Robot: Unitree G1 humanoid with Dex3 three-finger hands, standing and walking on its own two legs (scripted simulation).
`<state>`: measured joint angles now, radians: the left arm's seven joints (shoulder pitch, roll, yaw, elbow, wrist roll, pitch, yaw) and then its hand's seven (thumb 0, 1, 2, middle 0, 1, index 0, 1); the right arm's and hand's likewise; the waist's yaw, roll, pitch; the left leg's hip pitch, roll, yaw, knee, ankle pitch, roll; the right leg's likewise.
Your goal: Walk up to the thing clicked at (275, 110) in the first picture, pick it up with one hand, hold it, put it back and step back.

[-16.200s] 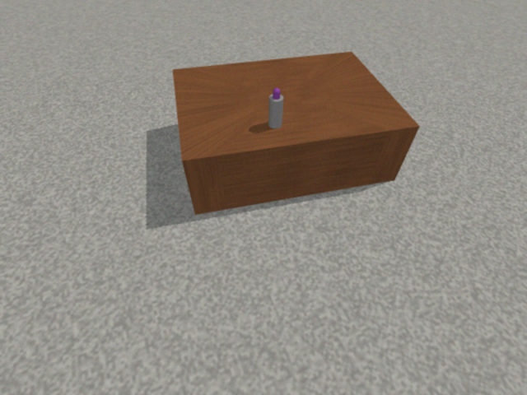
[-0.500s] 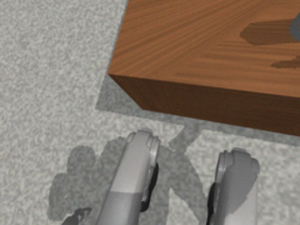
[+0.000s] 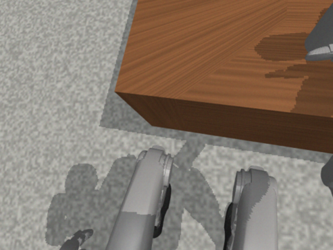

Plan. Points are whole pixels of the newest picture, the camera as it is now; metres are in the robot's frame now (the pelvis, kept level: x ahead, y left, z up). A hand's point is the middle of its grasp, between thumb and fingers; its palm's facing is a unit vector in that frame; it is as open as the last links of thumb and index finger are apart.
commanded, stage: close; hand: right
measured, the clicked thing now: out of the picture +0.59 -0.22 +0.05
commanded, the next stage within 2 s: settle in 0.84 s
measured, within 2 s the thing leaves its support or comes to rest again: leaves its support in 1.26 s
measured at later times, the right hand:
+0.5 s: hand out of the picture +0.59 -0.22 +0.02, palm faces +0.15 +0.99 -0.04, open 13.3 cm
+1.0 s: hand out of the picture +0.59 -0.22 +0.03, palm faces +0.14 +0.99 -0.03, open 9.1 cm
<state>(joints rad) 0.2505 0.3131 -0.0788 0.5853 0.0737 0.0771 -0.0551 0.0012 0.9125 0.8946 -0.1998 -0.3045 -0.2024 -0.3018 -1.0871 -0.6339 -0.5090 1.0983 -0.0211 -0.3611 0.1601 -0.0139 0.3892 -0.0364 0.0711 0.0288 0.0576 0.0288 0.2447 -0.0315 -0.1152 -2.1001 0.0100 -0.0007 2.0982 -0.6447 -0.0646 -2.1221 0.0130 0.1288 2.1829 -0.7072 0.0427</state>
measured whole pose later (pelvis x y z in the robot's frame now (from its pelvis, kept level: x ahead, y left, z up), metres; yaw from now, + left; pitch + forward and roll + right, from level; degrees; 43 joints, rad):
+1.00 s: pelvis +0.00 +0.00 -0.01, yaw +0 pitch +36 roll +6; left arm 0.25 0.31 -0.11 0.58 0.08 0.10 -0.05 0.00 0.90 0.90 -0.20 -0.30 -0.20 -0.30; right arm -1.16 -0.67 -0.48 1.16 -0.03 -0.38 0.14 -0.02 0.19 -0.86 0.88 0.88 0.80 0.91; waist 0.26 -0.03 -0.09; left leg -2.12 0.01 0.01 2.11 -0.63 -0.06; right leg -2.14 0.01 0.14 2.20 -0.70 0.05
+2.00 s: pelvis +0.01 +0.00 +0.09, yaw -1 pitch +37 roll +4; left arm 0.25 0.26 -0.06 0.60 0.04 0.06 -0.02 0.00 0.91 0.89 -0.20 -0.30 -0.20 -0.30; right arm -1.06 -0.58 -0.47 1.05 0.00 -0.30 0.10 -0.02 0.23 -1.10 0.84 1.00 0.78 1.00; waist 0.23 -0.03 -0.13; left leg -1.85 0.01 0.00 1.82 -0.62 -0.05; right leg -1.86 -0.02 0.10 1.89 -0.68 0.04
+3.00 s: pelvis +0.04 +0.00 +0.20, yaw -2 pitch +28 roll +4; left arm 0.25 0.24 0.00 0.63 0.02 0.03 0.01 0.00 0.91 0.89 -0.20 -0.30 -0.20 -0.30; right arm -0.64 -0.34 -0.36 0.76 0.08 -0.31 0.03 -0.02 0.23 -1.10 0.83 1.02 0.77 1.01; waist 0.14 -0.03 -0.15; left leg -1.37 0.01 0.01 1.43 -0.55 -0.04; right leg -1.38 -0.04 0.08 1.51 -0.62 0.03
